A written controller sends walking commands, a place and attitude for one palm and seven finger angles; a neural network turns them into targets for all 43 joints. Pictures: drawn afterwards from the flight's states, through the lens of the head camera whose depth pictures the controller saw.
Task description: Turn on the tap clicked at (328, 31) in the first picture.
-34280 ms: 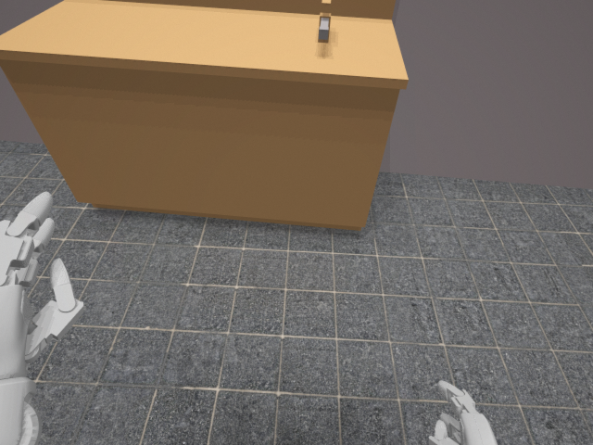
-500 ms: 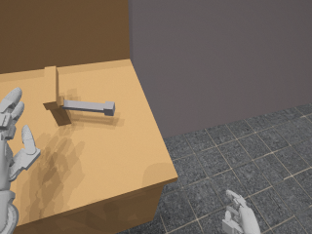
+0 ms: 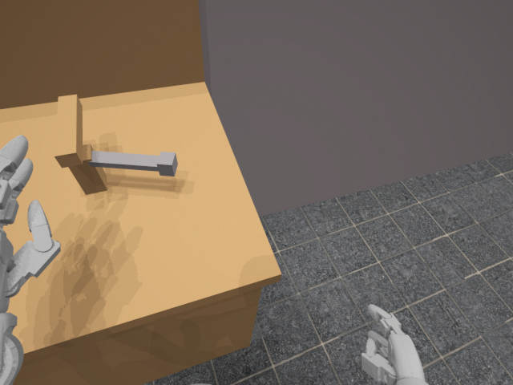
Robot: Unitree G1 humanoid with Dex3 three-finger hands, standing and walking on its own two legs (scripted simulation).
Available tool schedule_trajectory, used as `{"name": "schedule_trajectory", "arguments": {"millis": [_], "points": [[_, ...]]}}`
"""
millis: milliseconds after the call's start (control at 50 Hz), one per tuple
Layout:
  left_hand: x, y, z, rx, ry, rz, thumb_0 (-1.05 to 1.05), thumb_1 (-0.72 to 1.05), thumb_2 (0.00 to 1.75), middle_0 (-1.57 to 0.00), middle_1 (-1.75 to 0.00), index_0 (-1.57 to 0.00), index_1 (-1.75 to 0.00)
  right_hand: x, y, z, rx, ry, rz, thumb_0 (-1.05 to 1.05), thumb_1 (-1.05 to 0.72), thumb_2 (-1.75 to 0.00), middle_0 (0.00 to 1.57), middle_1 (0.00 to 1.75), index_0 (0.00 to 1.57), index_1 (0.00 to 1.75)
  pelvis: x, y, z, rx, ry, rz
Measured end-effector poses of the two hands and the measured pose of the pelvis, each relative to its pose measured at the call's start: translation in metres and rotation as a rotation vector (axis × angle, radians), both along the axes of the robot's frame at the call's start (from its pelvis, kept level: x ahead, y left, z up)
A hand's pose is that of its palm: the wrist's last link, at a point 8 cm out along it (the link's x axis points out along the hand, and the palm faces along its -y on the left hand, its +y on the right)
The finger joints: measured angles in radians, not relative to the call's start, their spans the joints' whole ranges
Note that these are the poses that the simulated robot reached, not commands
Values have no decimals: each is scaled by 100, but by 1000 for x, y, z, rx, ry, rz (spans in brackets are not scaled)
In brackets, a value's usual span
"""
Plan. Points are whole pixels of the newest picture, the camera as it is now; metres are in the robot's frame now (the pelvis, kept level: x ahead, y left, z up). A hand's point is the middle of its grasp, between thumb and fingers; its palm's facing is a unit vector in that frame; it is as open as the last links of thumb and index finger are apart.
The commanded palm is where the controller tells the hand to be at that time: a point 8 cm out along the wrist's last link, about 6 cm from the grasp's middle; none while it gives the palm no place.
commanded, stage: shuffle to correct the standing spot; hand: left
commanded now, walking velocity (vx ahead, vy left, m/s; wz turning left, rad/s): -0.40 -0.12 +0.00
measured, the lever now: (167, 164) +0.42 +0.19 +0.08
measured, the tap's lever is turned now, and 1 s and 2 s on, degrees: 69 69 69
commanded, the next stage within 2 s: come to a stop and stand still in 0.12 s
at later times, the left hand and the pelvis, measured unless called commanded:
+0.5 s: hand (37, 290) +0.17 +0.24 +0.16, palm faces +0.42 -0.83 -0.38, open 7.4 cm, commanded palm +0.11 +0.27 +0.18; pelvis -0.04 -0.01 +0.00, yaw +1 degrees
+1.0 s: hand (64, 270) +0.20 +0.23 +0.16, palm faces +0.42 -0.84 -0.35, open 7.4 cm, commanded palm +0.14 +0.26 +0.18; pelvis -0.01 -0.02 +0.00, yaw +2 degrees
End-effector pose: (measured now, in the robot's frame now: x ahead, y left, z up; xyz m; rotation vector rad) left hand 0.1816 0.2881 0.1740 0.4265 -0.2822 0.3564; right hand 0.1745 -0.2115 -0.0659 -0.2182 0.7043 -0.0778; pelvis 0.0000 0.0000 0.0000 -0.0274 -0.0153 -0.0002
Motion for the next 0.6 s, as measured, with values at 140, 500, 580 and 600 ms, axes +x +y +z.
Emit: {"name": "schedule_trajectory", "arguments": {"millis": [140, 500, 580, 600], "points": [[-19, -22, 6, 47, -15, -35, 2, 89, 90, -21, -30, -21, -30, -8, -16, -6, -1, -16, 13, 1, -90, -90, 20, 30, 20, 30, -18, -17, -6, -7, 13, 0], [-49, -9, 3, 42, -20, 20, 2, 89, 90, -21, -30, -21, -30, -80, -33, -11, -48, 75, -66, 2, -90, -90, 20, 30, 20, 30, -41, -14, -3, 9, 3, 26], [-51, -14, 4, 25, -29, 25, 2, 89, 90, -21, -30, -21, -30, -76, -25, -11, -11, 60, -42, 2, -90, -90, 20, 30, 20, 30, -39, -16, -2, 3, -6, 27], [-51, -15, 3, 18, -26, 26, 2, 89, 90, -21, -30, -21, -30, -74, -23, -11, -4, 54, -36, 2, -90, -90, 20, 30, 20, 30, -38, -17, -2, 3, -7, 27]]}}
